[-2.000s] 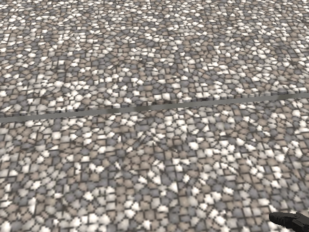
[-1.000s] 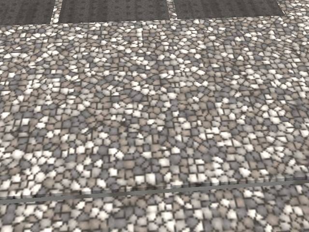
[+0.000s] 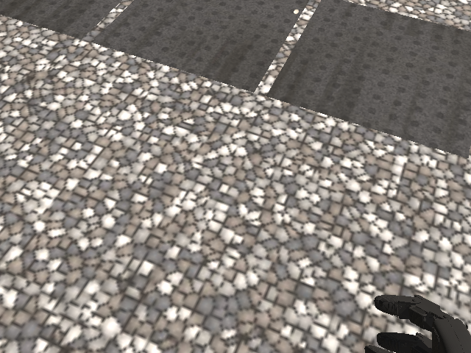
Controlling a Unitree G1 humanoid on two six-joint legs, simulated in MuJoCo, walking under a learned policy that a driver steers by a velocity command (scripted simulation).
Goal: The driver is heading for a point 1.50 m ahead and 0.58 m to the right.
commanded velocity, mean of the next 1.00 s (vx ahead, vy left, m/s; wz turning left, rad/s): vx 0.50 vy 0.00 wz -0.51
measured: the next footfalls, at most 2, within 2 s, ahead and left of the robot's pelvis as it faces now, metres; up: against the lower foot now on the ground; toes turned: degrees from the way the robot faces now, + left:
right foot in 0.28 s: +0.17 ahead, -0.07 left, +0.01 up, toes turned -14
left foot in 0.74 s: +0.59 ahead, +0.04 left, +0.01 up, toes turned -28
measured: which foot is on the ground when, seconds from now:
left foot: down 0.00-0.26, up 0.28-0.72, down 0.74-1.00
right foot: up 0.00-0.26, down 0.28-0.74, up 0.76-1.00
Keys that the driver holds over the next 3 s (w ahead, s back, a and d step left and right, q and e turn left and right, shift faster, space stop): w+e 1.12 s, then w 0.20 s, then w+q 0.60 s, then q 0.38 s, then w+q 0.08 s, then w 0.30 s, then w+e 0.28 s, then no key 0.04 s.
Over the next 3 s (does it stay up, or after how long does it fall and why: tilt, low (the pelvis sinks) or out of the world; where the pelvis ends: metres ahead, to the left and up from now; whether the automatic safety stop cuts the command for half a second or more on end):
stays up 1.32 -0.46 0.04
